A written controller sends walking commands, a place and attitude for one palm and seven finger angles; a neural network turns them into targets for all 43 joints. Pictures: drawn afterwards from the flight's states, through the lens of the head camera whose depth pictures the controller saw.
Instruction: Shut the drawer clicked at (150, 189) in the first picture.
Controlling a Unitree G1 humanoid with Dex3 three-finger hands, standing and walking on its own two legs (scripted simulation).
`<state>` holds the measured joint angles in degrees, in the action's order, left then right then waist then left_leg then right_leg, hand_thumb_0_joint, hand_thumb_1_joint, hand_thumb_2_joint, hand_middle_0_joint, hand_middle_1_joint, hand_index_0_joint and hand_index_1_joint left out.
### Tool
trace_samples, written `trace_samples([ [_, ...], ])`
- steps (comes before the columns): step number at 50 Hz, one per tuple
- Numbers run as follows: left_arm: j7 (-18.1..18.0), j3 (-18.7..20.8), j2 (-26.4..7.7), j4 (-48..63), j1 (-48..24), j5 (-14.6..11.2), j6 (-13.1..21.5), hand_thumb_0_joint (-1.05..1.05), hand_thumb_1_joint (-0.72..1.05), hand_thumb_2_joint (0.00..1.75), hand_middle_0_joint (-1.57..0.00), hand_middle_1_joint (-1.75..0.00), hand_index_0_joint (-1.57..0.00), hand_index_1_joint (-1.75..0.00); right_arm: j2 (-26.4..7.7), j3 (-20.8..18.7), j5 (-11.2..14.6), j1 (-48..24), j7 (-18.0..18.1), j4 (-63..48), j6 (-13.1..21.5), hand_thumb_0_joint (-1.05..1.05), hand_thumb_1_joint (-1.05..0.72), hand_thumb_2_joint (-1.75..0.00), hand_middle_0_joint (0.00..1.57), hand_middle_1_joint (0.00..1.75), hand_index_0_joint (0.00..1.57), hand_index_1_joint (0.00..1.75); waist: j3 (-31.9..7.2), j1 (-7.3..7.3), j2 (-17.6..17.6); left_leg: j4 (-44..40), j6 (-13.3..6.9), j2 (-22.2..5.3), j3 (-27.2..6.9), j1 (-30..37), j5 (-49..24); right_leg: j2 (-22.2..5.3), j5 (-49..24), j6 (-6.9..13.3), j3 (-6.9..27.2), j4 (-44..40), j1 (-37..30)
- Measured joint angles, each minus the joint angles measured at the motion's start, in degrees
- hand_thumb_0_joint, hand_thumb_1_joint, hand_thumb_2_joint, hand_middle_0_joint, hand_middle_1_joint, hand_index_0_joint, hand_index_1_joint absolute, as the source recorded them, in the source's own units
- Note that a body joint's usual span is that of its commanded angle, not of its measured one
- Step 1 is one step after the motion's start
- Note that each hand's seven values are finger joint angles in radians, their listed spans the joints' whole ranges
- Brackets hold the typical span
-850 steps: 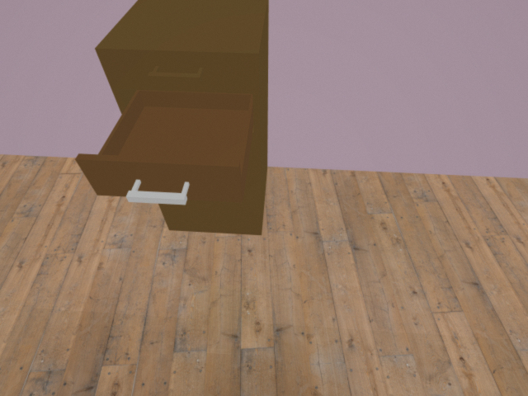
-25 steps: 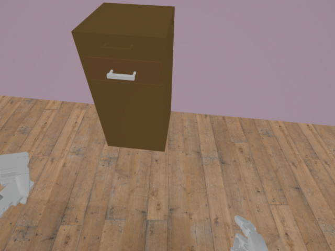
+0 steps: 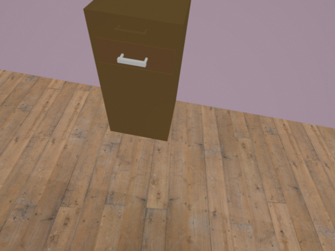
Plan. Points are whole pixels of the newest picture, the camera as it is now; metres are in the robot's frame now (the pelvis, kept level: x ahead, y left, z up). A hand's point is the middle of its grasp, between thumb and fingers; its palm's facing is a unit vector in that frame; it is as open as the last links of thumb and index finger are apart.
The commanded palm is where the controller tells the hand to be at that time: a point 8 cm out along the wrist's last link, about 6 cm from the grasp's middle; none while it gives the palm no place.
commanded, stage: let the arm hang, fingers relaxed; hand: left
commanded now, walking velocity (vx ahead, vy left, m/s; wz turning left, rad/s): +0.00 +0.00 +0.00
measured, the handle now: (132, 59) +0.94 +0.21 -0.10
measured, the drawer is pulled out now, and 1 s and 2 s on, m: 0.00 0.00 0.00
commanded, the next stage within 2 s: look to check the result in 0.74 s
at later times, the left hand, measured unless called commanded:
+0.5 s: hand out of the picture -0.04 +0.18 -0.17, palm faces +0.00 -0.98 -0.19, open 7.2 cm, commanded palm none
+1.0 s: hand out of the picture -0.03 +0.16 -0.17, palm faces +0.02 -0.98 -0.18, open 7.4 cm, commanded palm none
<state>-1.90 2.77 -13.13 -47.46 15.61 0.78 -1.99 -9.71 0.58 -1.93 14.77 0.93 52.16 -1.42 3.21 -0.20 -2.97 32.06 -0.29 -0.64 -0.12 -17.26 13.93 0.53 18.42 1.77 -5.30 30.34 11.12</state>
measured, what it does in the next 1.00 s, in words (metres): stands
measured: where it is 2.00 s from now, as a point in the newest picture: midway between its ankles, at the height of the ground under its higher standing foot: outside the picture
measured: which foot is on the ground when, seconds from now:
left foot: down 0.00-1.00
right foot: down 0.00-1.00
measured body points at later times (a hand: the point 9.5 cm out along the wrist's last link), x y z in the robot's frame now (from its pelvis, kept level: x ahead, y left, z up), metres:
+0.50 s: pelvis -0.02 +0.01 +0.01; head -0.02 +0.00 +0.46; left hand -0.04 +0.23 -0.15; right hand -0.04 -0.20 -0.16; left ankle +0.03 +0.12 -0.73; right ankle -0.02 -0.10 -0.73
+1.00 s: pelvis -0.01 +0.00 +0.01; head +0.00 -0.01 +0.46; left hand -0.03 +0.21 -0.15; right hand -0.06 -0.20 -0.16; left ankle +0.03 +0.12 -0.73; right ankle -0.02 -0.10 -0.73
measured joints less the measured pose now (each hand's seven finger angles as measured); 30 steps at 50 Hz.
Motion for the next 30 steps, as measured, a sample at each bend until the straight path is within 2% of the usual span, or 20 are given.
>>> trace_samples([
  [8, 0.87, -1.55, 0.93, -11.04, 2.20, -0.21, 0.42, 0.01, 0.91, 0.90, -0.68, -0.87, -0.69, -0.83, -0.49, -0.76, 0.58, 0.79, 0.42, 5.26, -0.38, 0.01, -0.92, -0.90, 0.20, 0.30, 0.20, 0.30, 0.56, 0.17, 4.44, -5.22, -1.07, 0.62, 1.12, 1.95, -3.42, -0.54, -3.93, -1.02, 1.02, -5.28, -1.62],
  [17, 0.46, -2.44, 3.28, -16.71, 2.99, -0.31, 1.04, 0.01, 0.91, 0.90, -0.35, -0.48, -0.36, -0.47, 0.44, -0.83, 0.75, 1.31, 0.43, 9.50, -0.14, 0.00, -0.91, -0.90, 0.20, 0.30, 0.20, 0.30, -0.18, 0.12, 5.21, -7.77, -1.44, 1.15, 2.31, 3.61, -5.13, -1.15, -4.76, -1.34, 2.14, -5.52, -1.86],
  [23, 0.35, -2.61, 5.07, -17.79, 2.42, -0.24, 1.47, 0.00, 0.91, 0.90, -0.24, -0.36, -0.25, -0.35, 1.58, -1.06, 0.70, 2.28, 0.52, 11.05, -0.01, 0.00, -0.91, -0.90, 0.20, 0.30, 0.20, 0.30, -0.83, -0.17, 4.70, -8.07, -1.29, 1.04, 2.52, 3.35, -5.57, -1.07, -4.86, -1.16, 2.36, -5.06, -1.15],
  [30, 0.21, -2.51, 6.65, -18.17, 1.78, -0.30, 1.93, 0.00, 0.91, 0.90, -0.21, -0.31, -0.21, -0.31, 2.76, -1.30, 0.67, 3.73, 0.80, 12.24, 0.22, 0.00, -0.91, -0.90, 0.19, 0.30, 0.20, 0.30, -1.08, -0.56, 4.20, -7.78, -0.91, 0.71, 2.40, 3.03, -5.52, -0.75, -4.71, -0.78, 2.26, -4.63, -0.77],
])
